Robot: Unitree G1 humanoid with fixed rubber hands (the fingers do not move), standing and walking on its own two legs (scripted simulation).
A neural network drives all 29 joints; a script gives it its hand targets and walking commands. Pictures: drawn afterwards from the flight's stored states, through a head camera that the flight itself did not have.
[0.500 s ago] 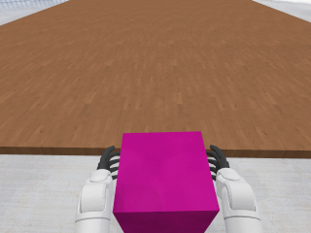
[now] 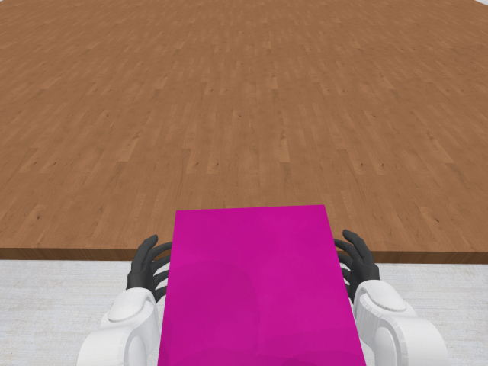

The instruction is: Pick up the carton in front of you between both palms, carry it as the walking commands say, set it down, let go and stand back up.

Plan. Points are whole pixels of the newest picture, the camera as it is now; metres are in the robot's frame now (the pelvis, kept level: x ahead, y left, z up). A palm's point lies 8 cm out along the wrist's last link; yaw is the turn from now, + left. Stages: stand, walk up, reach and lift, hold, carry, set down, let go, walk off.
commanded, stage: carry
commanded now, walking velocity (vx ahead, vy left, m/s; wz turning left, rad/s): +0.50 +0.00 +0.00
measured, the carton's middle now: (253, 307) +0.24 +0.01 +0.03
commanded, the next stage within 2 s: none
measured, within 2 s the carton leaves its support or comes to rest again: neither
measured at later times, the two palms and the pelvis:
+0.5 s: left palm (190, 129) +0.56 +0.14 +0.14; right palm (332, 128) +0.58 -0.16 +0.13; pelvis +0.29 -0.03 -0.01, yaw +2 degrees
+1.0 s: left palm (195, 84) +0.78 +0.16 +0.14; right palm (309, 83) +0.79 -0.14 +0.14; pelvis +0.43 -0.01 +0.01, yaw +2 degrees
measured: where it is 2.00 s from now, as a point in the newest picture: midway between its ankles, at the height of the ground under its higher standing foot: (251, 347)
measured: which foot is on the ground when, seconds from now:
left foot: down 0.00-0.44, up 0.46-0.66, down 0.68-1.00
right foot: up 0.00-0.40, down 0.42-1.00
